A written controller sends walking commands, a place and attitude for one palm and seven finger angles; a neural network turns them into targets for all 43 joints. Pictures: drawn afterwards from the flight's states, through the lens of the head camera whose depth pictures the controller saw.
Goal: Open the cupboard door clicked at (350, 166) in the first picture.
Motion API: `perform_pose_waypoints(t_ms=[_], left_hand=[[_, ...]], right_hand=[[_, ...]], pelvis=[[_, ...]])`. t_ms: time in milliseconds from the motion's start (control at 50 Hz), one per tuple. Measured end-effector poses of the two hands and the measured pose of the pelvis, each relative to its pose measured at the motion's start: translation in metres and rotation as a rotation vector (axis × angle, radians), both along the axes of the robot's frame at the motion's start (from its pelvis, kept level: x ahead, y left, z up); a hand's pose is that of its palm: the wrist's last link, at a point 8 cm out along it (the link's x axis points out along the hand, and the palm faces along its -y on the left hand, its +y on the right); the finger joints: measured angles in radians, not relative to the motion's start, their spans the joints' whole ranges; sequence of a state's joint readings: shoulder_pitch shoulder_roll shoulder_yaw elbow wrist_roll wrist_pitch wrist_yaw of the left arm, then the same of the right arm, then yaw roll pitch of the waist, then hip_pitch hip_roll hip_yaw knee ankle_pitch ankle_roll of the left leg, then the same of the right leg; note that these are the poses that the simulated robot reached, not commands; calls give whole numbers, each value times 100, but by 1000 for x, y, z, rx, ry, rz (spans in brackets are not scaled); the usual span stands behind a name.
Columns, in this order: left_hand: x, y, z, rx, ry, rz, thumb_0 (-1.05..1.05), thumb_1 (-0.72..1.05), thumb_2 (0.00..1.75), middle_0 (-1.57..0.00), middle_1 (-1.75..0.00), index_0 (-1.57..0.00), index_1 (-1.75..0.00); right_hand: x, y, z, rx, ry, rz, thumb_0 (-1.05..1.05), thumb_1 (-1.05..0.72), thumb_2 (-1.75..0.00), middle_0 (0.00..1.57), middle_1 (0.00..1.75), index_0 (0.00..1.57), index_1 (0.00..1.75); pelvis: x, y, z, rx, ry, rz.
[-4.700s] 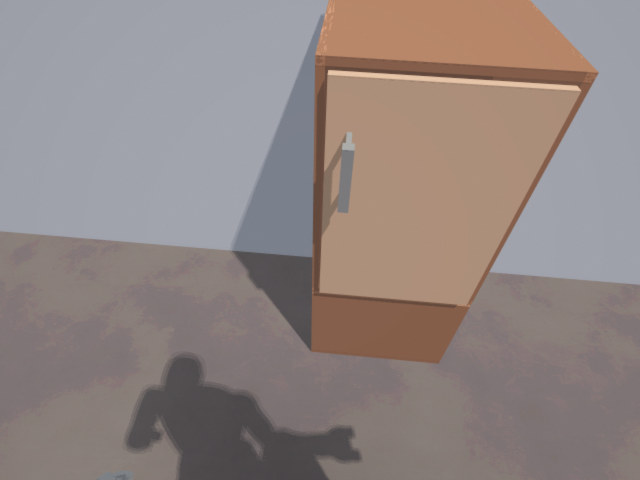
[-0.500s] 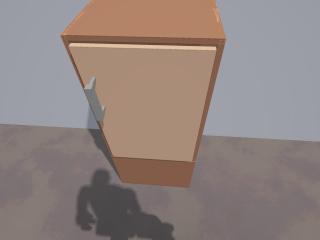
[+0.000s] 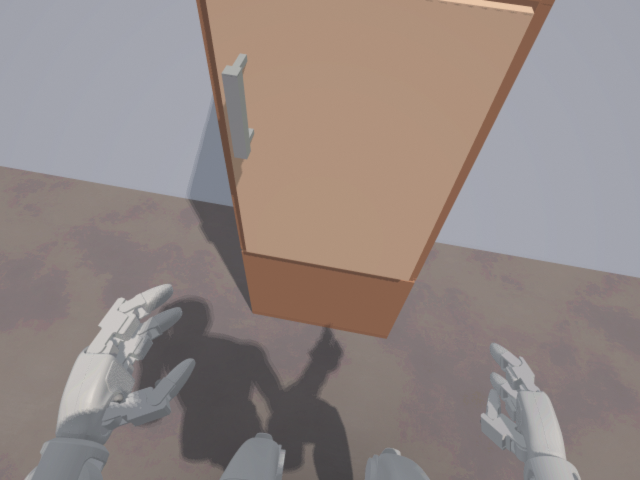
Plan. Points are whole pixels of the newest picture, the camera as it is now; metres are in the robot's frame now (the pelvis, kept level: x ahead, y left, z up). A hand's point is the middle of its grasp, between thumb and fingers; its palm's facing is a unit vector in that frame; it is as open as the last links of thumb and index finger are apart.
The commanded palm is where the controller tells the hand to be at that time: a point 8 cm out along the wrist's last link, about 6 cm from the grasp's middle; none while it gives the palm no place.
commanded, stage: raise the hand with hooked fingers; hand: left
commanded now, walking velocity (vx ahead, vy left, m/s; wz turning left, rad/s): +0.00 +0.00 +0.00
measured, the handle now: (241, 108) +0.58 +0.19 +0.12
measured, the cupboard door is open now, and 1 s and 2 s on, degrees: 0 0 0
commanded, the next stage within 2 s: move the hooked fingers beside the handle in 1.54 s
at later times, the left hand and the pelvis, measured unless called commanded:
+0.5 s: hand (130, 314) +0.26 +0.24 +0.08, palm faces -0.07 -0.99 -0.07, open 12.4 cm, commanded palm +0.24 +0.30 +0.09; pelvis +0.01 +0.03 +0.02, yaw -1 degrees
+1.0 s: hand (103, 235) +0.32 +0.27 +0.14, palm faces -0.01 -1.00 -0.06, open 14.0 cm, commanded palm +0.29 +0.32 +0.13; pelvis +0.03 +0.01 +0.04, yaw -1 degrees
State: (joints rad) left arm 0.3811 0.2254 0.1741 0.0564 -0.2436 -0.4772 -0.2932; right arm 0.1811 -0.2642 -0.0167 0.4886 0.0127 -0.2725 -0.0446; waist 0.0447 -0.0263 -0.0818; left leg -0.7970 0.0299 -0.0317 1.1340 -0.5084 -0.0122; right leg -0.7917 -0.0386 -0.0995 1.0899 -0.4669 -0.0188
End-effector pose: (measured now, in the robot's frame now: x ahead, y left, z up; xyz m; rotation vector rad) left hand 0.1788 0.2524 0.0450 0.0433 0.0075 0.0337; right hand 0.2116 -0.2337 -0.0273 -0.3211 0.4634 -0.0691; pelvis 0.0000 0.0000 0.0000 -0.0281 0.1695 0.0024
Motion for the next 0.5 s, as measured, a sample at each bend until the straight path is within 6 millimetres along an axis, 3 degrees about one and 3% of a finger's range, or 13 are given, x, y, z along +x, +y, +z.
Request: perform_pose_waypoints(t_ms=[80, 140, 220, 280, 380, 500], left_hand=[[27, -1, 27, 43, -117, -103, 2, 35, 66, -24, -65, -24, -65], [48, -4, 27, 41, -44, -192, 1, 28, 63, -24, -70, -24, -70], [57, 5, 18, -9, 117, -186, 1, 19, 59, -25, -76, -25, -76], [54, 21, 25, -18, 122, -105, 1, 12, 56, -26, -80, -26, -80], [49, 44, 44, 40, 2, -18, 1, 0, 51, -27, -88, -26, -88], [63, 44, 38, 32, 31, -100, 0, -14, 45, -27, -97, -27, -97]], right_hand=[[-26, 30, -28, 63, 93, 14, 1, -91, -90, 21, 30, 20, 30], [-51, 45, -39, 118, 157, -27, 1, -90, -90, 21, 30, 20, 30], [-79, 48, -37, 147, 209, -105, 1, -90, -90, 21, 30, 20, 30], [-90, 41, -30, 122, 223, -137, 1, -90, -90, 21, 30, 20, 30], [-90, 23, -22, 42, 232, -116, 1, -90, -90, 21, 30, 20, 30], [-67, 9, -10, -9, 185, -117, 1, -90, -90, 21, 30, 20, 30]], pelvis=[[-7, 9, -3, -19, -2, 10], [-9, 16, 1, -19, -2, -1], [-7, 23, 12, -7, -5, -22], [-3, 27, 18, -3, -9, -32], [1, 30, 20, -9, -11, -19], [5, 31, 21, -16, -15, -10]])
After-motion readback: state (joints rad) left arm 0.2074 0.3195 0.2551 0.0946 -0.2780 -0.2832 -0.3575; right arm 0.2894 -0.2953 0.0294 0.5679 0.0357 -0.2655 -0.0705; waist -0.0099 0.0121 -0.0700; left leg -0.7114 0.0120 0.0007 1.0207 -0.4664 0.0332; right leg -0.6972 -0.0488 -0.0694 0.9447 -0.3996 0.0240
